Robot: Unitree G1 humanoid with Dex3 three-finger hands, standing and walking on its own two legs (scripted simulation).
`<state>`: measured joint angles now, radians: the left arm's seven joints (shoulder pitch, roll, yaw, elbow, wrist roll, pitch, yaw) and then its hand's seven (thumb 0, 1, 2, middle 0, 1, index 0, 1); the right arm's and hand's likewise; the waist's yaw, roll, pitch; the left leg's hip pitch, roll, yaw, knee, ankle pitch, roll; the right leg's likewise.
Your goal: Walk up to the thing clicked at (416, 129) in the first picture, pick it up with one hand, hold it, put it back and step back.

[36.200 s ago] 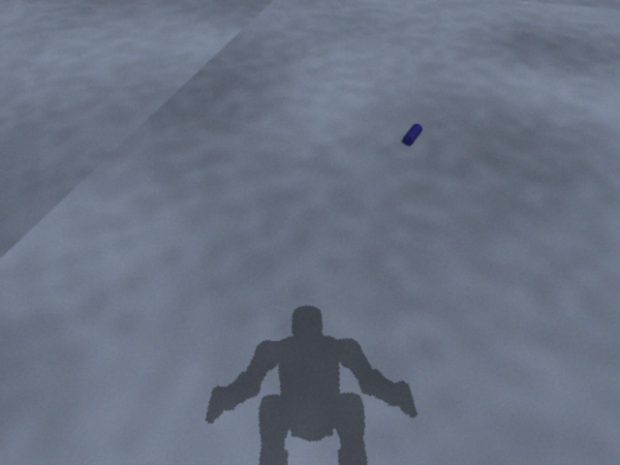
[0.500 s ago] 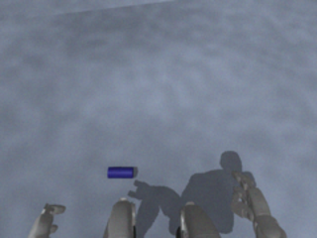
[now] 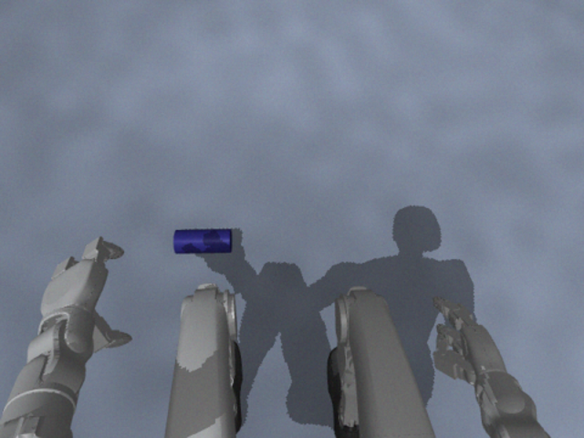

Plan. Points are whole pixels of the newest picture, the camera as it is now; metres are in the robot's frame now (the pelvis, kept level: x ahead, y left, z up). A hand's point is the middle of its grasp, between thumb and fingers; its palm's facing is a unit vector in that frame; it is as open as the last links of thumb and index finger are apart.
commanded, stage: rise first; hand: left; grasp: from above
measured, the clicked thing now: (203, 241) +0.45 +0.21 -0.45
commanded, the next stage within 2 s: none
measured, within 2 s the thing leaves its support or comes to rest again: neither
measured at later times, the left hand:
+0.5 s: hand (138, 275) +0.34 +0.29 -0.26, palm faces -0.48 -0.18 -0.86, open 14.3 cm
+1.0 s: hand (153, 264) +0.37 +0.28 -0.31, palm faces -0.47 -0.07 -0.88, open 14.2 cm
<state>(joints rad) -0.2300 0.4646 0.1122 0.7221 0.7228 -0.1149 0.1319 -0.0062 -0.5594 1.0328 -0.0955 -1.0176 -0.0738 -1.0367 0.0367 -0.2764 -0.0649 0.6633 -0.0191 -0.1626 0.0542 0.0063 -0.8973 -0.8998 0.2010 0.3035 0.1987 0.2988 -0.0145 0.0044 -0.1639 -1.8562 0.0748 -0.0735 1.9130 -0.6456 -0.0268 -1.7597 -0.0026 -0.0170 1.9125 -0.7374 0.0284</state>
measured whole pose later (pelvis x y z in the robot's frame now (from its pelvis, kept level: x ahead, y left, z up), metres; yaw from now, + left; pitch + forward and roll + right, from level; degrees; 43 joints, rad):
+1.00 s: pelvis -0.03 +0.00 -0.14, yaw -4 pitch +32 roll -6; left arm -0.70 0.62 0.09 1.26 1.22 -0.28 0.40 0.00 -0.53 1.02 -0.08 -0.98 -0.08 -0.98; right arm 0.06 -0.24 -0.03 0.79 -0.13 -0.04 0.11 0.00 -0.91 -0.90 0.20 0.30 0.20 0.30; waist -0.10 -0.03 -0.08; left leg -2.28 0.06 -0.16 2.34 -0.62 -0.04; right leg -2.17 0.04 -0.04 2.33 -0.72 0.04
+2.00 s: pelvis -0.02 +0.00 -0.16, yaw -5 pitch +32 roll -6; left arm -0.78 0.64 0.10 1.39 1.28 -0.26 0.50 0.00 -0.54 1.03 -0.10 -0.98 -0.09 -0.99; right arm 0.06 -0.25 0.00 0.82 -0.18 -0.06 0.13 0.00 -0.91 -0.90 0.20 0.30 0.20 0.30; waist -0.15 -0.04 -0.06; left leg -2.33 0.06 -0.18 2.41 -0.65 -0.05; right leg -2.22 0.05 -0.05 2.39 -0.74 0.04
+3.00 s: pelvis -0.02 +0.00 -0.16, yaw -6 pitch +31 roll -7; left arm -0.81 0.65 0.07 1.41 1.28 -0.26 0.47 0.00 -0.57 1.06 -0.09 -0.99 -0.07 -1.01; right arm 0.09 -0.25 0.03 0.81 -0.17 -0.07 0.14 0.00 -0.91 -0.90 0.20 0.30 0.20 0.30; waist -0.17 -0.04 -0.06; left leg -2.33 0.06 -0.19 2.41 -0.64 -0.05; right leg -2.21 0.05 -0.06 2.38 -0.73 0.04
